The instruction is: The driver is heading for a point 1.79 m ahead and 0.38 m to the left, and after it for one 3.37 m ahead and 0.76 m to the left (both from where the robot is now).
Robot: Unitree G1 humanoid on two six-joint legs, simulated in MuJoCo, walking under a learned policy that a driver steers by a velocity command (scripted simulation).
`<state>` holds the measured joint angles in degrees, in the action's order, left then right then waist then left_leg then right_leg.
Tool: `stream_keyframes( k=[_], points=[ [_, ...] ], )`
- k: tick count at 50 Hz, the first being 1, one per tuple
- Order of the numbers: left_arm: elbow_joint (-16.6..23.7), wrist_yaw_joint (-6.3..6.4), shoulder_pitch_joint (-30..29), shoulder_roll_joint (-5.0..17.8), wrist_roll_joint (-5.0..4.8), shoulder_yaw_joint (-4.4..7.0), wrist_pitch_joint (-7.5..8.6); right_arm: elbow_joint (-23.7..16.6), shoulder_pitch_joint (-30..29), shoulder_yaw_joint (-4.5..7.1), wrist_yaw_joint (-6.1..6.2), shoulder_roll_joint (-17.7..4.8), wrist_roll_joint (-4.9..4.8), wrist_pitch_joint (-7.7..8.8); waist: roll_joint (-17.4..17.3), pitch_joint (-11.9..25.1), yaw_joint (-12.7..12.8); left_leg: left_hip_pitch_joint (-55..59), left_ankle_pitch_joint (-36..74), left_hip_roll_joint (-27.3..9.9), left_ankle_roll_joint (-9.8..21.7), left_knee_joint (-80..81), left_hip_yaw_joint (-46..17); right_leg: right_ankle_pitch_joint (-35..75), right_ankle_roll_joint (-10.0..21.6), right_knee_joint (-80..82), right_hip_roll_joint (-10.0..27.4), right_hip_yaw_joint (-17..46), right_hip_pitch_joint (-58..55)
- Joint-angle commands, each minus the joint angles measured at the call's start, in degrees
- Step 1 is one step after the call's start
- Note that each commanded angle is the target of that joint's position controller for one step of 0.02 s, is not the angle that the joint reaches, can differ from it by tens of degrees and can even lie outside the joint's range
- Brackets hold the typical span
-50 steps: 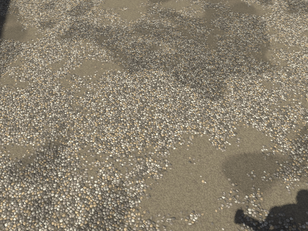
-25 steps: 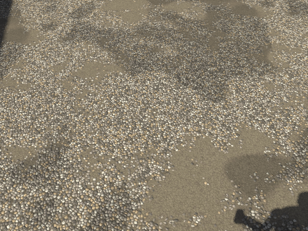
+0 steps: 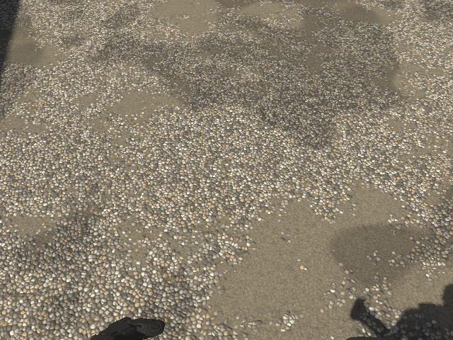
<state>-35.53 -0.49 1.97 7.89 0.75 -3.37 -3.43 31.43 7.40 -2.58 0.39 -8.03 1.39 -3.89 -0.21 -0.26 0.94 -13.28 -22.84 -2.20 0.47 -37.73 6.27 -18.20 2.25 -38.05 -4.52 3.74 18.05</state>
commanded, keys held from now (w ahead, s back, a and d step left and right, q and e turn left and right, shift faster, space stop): w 1.00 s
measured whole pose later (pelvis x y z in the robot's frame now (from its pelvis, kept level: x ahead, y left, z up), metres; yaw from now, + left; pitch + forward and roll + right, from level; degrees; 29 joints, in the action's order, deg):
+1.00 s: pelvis +0.00 +0.00 +0.00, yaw +0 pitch -2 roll +0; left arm -34.0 -0.3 4.3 8.1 0.5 -3.8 -3.3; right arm 33.0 9.1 -2.7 0.4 -8.2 1.6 -3.2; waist 0.0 0.9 1.0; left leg -13.3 -23.6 -2.5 0.0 -38.6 6.0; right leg -18.9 2.7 -39.2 -4.7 3.4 18.5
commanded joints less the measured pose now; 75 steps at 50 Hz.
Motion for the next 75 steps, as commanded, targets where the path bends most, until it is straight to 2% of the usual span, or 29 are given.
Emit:
stream_keyframes(
  k=[1,7,9,11,14,16,19,21,25,27,30,32,35,37,39,42,44,46,49,51,54,56,61,63,65,68,70,73,75],
  points=[
    [5.45,0.85,-5.80,4.59,-0.94,1.10,0.42,-4.74,-2.44,0.64,-0.08,-2.52,-0.09,1.74,2.36,3.98,-1.30,3.28,-0.18,-1.25,-0.28,5.47,-2.62,1.70,1.51,10.29,4.99,7.55,3.12],
    [7.58,-0.42,-7.52,3.55,-0.62,0.70,0.63,-5.34,-4.46,0.52,0.02,-3.52,-0.14,2.00,-0.55,-0.26,0.43,0.44,11.59,-3.38,0.26,6.12,-4.76,12.09,1.29,6.76,4.17,4.16,4.23],
    [5.30,0.39,-2.25,4.10,-0.06,0.97,0.93,-3.56,0.23,1.04,0.13,-4.13,0.18,2.51,-0.15,8.36,-0.45,4.71,1.62,-2.38,0.33,6.26,-3.70,4.84,1.29,7.95,3.71,5.53,-0.18],
    [7.62,-0.36,-7.47,3.38,-0.35,0.65,0.92,-5.18,-4.52,0.57,0.13,-3.57,-0.25,1.73,-0.60,0.29,0.60,0.19,11.81,-3.31,0.31,6.31,-4.55,14.33,1.34,5.70,4.09,3.64,2.93],
    [5.39,0.60,-2.15,4.09,-0.23,0.88,0.90,-3.45,0.74,1.06,0.16,-3.86,0.31,2.16,1.06,9.46,-0.65,5.29,1.69,-1.87,-0.09,5.35,-2.91,6.95,1.45,7.47,3.90,5.56,-0.44],
    [7.79,-0.15,-7.47,3.39,-0.42,0.57,0.74,-4.92,-3.83,0.66,0.11,-3.51,-0.03,1.68,0.47,1.09,0.32,0.71,11.43,-2.88,-0.06,5.42,-4.06,15.94,1.60,5.61,4.39,3.80,2.88],
    [5.52,0.67,-2.13,4.15,-0.36,0.81,0.91,-3.34,0.96,1.12,0.16,-3.87,0.42,1.99,1.65,9.56,-0.85,5.64,1.79,-1.70,-0.26,4.61,-2.68,7.42,1.66,7.51,4.09,5.85,0.05],
    [7.94,-0.17,-7.61,3.42,-0.60,0.45,0.89,-4.98,-4.08,0.73,0.13,-3.63,0.02,1.36,0.48,0.49,0.11,0.98,11.54,-2.66,-0.13,4.87,-3.85,15.81,1.74,5.80,4.47,4.07,3.88],
    [5.57,0.71,-1.88,4.21,-0.37,0.77,1.15,-3.29,0.84,1.18,0.15,-3.81,0.34,2.01,1.30,10.25,-0.98,6.05,1.65,-1.71,-0.26,4.26,-2.68,7.66,1.72,7.35,4.19,5.91,-0.02],
    [8.13,-0.20,-7.60,3.51,-0.77,0.39,0.94,-5.08,-4.80,0.72,0.12,-3.46,-0.06,1.25,0.28,0.14,0.10,0.95,11.19,-2.58,-0.20,4.52,-3.79,15.64,1.72,5.85,4.59,4.14,4.70],
    [5.81,0.58,-1.82,4.21,-0.37,0.70,1.03,-3.43,0.28,1.13,0.10,-3.66,0.39,1.81,1.16,9.31,-0.89,5.73,1.63,-1.72,-0.30,4.15,-2.83,7.12,1.63,7.55,4.18,5.89,1.05],
    [8.20,-0.20,-7.08,3.53,-0.51,0.42,0.95,-4.89,-4.58,0.71,0.07,-3.37,-0.03,1.43,0.18,0.90,0.22,1.04,11.29,-2.79,-0.16,4.60,-4.13,15.70,1.64,5.59,4.52,3.87,4.25],
    [5.86,0.60,-1.67,4.10,-0.36,0.69,1.13,-3.36,-0.09,1.12,0.13,-3.64,0.29,1.90,0.98,9.16,-0.81,5.67,1.86,-1.80,-0.19,4.23,-3.01,6.72,1.53,7.52,4.14,5.66,1.09],
    [8.28,-0.23,-7.00,3.44,-0.53,0.42,0.99,-4.84,-4.89,0.70,0.07,-3.32,-0.07,1.41,0.14,0.83,0.30,0.93,11.29,-2.80,-0.13,4.65,-4.25,15.44,1.58,5.55,4.51,3.70,4.29],
    [6.07,0.53,-1.79,4.01,-0.32,0.66,0.99,-3.30,-0.43,1.17,0.08,-3.81,0.26,1.91,0.79,8.30,-0.69,5.32,1.75,-1.67,-0.13,4.25,-3.13,6.42,1.53,7.63,4.25,5.69,1.44],
    [7.92,-0.20,-5.83,3.57,-0.12,0.48,1.20,-4.60,-4.26,0.70,0.13,-3.35,-0.10,1.46,0.33,1.44,0.30,1.37,12.03,-2.77,0.00,4.62,-4.53,15.54,1.52,5.22,4.37,3.23,3.74],
    [6.06,0.59,-1.72,3.91,-0.33,0.66,1.13,-3.15,-0.44,1.09,0.12,-3.73,0.24,1.96,0.83,8.46,-0.71,5.40,1.91,-1.80,0.00,4.40,-3.22,6.27,1.53,7.45,4.20,5.52,1.26],
    [8.37,-0.25,-6.70,3.44,-0.56,0.43,0.96,-4.69,-4.89,0.57,0.04,-3.21,-0.03,1.36,0.37,0.57,0.39,0.78,11.71,-2.83,-0.06,4.68,-4.41,15.32,1.51,5.32,4.43,3.43,4.54],
    [5.96,0.63,-1.26,3.99,-0.30,0.70,1.17,-3.07,-0.02,1.07,0.11,-3.64,0.28,1.94,1.04,9.23,-0.73,5.57,2.04,-1.71,-0.12,4.29,-3.19,6.60,1.47,7.30,4.14,5.31,0.91],
    [8.21,-0.10,-6.05,3.45,-0.30,0.50,1.07,-4.51,-4.64,0.59,0.14,-3.27,-0.06,1.53,0.35,1.00,0.47,1.12,11.77,-2.73,0.02,4.71,-4.59,14.89,1.47,5.40,4.42,3.32,4.09],
    [6.02,0.64,-1.29,3.95,-0.36,0.71,1.15,-3.05,-0.19,1.06,0.12,-3.66,0.28,1.88,0.95,8.90,-0.72,5.45,2.05,-1.72,-0.08,4.29,-3.25,6.40,1.45,7.32,4.17,5.25,1.16],
    [8.23,-0.12,-6.00,3.42,-0.34,0.50,1.07,-4.49,-4.66,0.57,0.12,-3.25,-0.04,1.46,0.39,0.93,0.45,1.08,11.62,-2.67,0.00,4.66,-4.62,14.78,1.47,5.40,4.44,3.27,4.23],
    [8.01,-0.16,-5.44,3.53,-0.14,0.50,1.21,-4.39,-4.21,0.63,0.12,-3.35,-0.06,1.40,0.35,1.32,0.32,1.20,12.04,-2.60,0.04,4.53,-4.73,15.44,1.50,5.02,4.44,2.96,3.85],
    [6.14,0.64,-1.30,3.85,-0.30,0.65,1.15,-2.93,-0.37,1.03,0.10,-3.70,0.25,1.91,0.78,8.35,-0.71,5.20,1.93,-1.64,0.03,4.30,-3.38,6.18,1.52,7.26,4.29,5.26,1.33],
    [8.27,-0.13,-5.72,3.45,-0.35,0.48,1.05,-4.43,-4.71,0.44,0.12,-3.12,-0.01,1.41,0.48,0.67,0.52,0.94,11.99,-2.68,0.05,4.58,-4.73,14.71,1.44,5.22,4.40,3.11,4.56],
    [6.06,0.66,-0.96,3.92,-0.32,0.70,1.20,-2.90,-0.16,1.02,0.12,-3.66,0.27,1.89,0.92,8.91,-0.70,5.36,2.11,-1.59,-0.06,4.18,-3.37,6.40,1.46,7.20,4.24,5.08,1.14],
    [8.28,-0.08,-5.73,3.40,-0.33,0.49,1.10,-4.37,-4.70,0.53,0.13,-3.24,-0.03,1.46,0.38,0.90,0.48,0.95,11.70,-2.54,0.02,4.56,-4.75,14.85,1.48,5.27,4.51,3.10,4.23],
    [6.07,0.67,-0.94,3.87,-0.33,0.68,1.18,-2.89,-0.23,1.01,0.11,-3.60,0.28,1.83,0.96,8.87,-0.70,5.28,2.01,-1.53,-0.09,4.12,-3.39,6.32,1.47,7.21,4.29,5.05,1.23],
    [7.81,-0.05,-4.69,3.23,-0.30,0.40,1.12,-4.07,-3.88,0.43,0.08,-3.19,0.15,1.40,0.69,0.68,0.40,0.85,9.97,-2.56,0.04,5.19,-4.99,14.02,1.71,6.03,4.77,3.72,4.00]
  ],
)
